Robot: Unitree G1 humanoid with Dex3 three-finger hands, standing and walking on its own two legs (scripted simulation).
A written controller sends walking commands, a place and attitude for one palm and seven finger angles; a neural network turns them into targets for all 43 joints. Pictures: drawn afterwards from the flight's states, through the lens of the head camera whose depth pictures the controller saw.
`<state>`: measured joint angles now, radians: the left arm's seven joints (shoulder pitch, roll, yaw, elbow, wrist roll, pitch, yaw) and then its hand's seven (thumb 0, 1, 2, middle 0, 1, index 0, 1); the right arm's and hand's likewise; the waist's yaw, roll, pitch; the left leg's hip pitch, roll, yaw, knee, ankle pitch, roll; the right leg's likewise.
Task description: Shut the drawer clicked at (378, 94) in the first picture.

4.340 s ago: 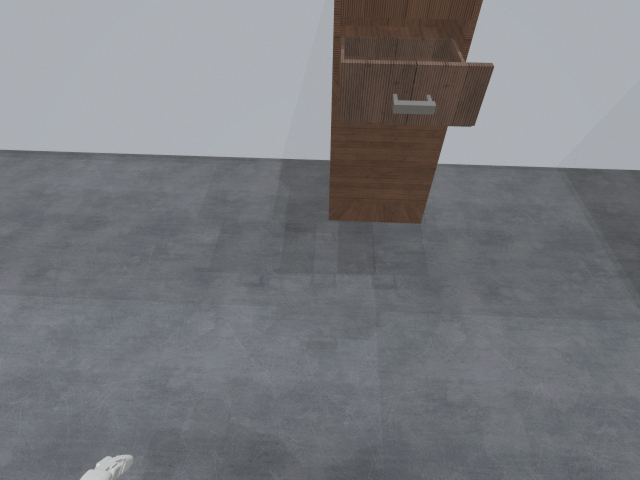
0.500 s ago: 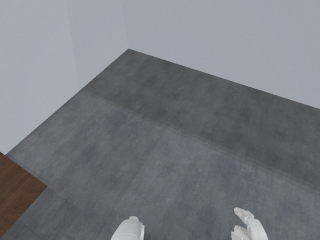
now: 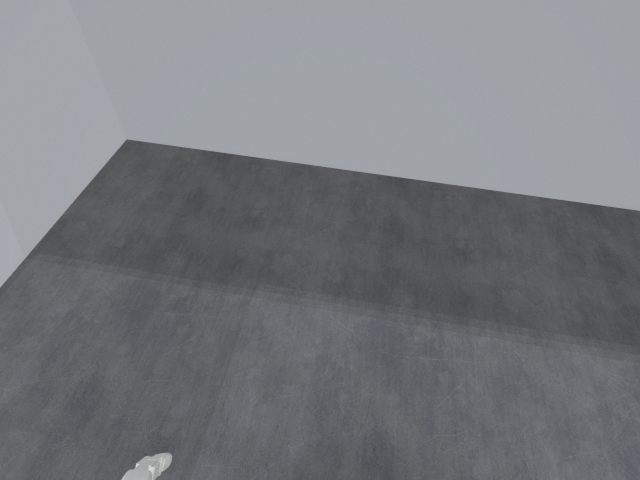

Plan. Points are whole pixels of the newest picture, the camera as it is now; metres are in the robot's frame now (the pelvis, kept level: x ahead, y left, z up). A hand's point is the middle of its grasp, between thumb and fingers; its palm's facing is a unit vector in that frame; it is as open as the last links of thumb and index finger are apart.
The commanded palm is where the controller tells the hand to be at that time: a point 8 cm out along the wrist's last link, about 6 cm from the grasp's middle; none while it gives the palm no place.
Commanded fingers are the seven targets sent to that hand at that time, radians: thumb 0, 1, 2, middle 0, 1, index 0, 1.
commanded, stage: turn to face it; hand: left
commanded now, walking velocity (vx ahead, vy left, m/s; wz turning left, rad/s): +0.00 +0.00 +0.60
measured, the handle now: out of the picture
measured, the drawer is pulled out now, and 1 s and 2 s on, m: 0.30 0.30 0.30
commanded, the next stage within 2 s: none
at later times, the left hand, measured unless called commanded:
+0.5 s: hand out of the picture -0.03 +0.26 -0.19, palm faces +0.33 -0.91 -0.23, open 7.4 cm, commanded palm none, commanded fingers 0.00 0.90 0.90 -0.20 -0.30 -0.20 -0.30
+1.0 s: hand out of the picture -0.09 +0.19 -0.15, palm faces +0.58 -0.77 -0.29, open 7.4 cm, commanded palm none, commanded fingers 0.00 0.90 0.90 -0.20 -0.30 -0.20 -0.30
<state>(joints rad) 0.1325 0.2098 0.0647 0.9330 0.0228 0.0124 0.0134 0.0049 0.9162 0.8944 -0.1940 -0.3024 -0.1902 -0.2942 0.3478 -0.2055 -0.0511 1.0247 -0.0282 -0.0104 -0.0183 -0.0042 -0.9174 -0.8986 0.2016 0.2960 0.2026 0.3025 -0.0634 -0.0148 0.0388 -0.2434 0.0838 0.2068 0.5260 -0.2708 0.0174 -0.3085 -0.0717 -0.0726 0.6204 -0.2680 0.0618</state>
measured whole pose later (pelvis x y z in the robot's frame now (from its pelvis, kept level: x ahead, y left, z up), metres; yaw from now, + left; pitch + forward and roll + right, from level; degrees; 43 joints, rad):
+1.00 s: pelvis -0.04 -0.02 +0.00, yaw +34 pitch +0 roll +1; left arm 0.24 0.17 0.06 0.88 0.02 0.03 0.03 0.01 0.91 0.89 -0.20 -0.30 -0.20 -0.30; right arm 0.21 -0.25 -0.10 0.92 -0.03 0.07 0.03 0.01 -0.90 -0.90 0.20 0.30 0.20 0.30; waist -0.01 0.06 0.04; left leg -0.55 -0.06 -0.04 1.00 -0.39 -0.03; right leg -0.22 -0.05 -0.09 0.52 -0.30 0.00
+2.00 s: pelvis -0.05 -0.03 +0.01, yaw +70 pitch -2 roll +2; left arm 0.20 0.17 0.04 0.86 0.01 0.02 0.02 0.01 0.91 0.89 -0.20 -0.30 -0.20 -0.30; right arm 0.27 -0.27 -0.10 0.95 -0.03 0.08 0.02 0.01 -0.90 -0.90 0.20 0.30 0.20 0.30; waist -0.04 0.06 0.05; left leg -0.51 -0.03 -0.05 1.16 -0.35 -0.05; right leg -0.21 -0.06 -0.11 0.50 -0.25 -0.03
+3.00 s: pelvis +0.00 +0.12 -0.02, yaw +76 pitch -2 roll +0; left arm 0.07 0.16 0.05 0.98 0.01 -0.07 -0.01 0.00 0.91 0.89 -0.20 -0.30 -0.19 -0.29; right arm 0.52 -0.11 -0.03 1.18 -0.01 -0.02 -0.02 0.01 -0.90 -0.90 0.21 0.30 0.21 0.30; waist -0.07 0.03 0.10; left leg -0.15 0.07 0.00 1.04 -0.53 0.01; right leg -0.40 -0.03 -0.13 0.66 -0.22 -0.06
